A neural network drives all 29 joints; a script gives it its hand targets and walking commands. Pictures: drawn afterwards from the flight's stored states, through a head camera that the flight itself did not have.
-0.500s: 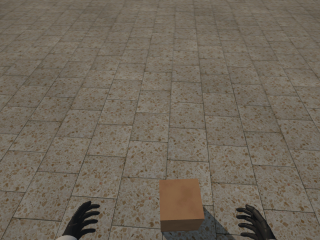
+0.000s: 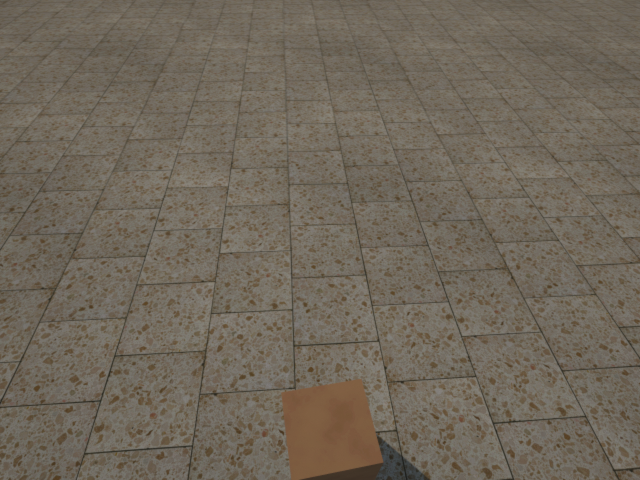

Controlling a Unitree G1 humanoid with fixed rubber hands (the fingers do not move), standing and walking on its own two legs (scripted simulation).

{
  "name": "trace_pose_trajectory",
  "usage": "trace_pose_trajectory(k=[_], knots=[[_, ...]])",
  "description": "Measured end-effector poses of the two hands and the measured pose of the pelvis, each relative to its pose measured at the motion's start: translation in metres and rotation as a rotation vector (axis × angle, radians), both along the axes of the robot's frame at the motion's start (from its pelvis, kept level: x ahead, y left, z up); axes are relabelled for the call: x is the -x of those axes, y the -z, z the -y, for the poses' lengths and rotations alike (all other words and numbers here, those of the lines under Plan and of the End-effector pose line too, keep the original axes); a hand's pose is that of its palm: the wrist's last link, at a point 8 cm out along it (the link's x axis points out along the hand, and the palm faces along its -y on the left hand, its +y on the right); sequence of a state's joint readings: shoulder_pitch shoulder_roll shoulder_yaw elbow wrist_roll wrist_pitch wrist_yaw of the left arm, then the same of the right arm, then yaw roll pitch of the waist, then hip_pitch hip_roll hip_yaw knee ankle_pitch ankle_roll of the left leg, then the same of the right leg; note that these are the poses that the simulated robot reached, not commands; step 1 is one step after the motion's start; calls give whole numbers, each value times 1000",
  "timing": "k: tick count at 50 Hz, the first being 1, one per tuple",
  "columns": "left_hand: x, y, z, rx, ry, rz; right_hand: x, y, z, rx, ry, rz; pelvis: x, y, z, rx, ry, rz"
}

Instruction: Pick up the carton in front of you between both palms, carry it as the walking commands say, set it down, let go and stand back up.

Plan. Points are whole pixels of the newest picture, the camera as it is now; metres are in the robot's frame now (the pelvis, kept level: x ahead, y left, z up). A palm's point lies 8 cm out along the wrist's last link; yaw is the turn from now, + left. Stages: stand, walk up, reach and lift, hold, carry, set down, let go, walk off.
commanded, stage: stand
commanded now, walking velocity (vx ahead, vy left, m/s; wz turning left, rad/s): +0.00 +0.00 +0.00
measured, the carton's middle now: (327, 442) +0.38 -0.03 -0.63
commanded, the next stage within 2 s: none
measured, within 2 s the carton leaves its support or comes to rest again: neither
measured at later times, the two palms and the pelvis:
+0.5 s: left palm out of the picture +0.09 +0.25 -0.11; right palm out of the picture +0.01 -0.27 -0.11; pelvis -0.01 +0.00 +0.00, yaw -3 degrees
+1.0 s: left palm out of the picture +0.08 +0.25 -0.11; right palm out of the picture -0.03 -0.27 -0.11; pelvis -0.02 +0.00 +0.00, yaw -4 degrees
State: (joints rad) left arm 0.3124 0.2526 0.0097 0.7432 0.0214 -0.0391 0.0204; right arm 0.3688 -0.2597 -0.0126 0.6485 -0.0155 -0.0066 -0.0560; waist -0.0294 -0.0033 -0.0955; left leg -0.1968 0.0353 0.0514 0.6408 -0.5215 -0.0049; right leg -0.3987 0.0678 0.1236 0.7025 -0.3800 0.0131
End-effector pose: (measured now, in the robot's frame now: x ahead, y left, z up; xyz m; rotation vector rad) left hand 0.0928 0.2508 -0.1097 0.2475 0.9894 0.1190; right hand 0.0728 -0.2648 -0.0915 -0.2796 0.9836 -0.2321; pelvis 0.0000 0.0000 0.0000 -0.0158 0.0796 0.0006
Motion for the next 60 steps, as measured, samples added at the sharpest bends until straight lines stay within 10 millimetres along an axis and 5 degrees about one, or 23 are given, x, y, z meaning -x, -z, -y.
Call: trace_pose_trajectory(k=[32,60], knots=[[9,1,4,-39,50,-65,76,18,9,-14,101,-168,16,1,2,-17,62,40],[24,-1,4,-43,45,-102,113,25,5,-42,140,-258,27,-3,1,-19,80,64]])
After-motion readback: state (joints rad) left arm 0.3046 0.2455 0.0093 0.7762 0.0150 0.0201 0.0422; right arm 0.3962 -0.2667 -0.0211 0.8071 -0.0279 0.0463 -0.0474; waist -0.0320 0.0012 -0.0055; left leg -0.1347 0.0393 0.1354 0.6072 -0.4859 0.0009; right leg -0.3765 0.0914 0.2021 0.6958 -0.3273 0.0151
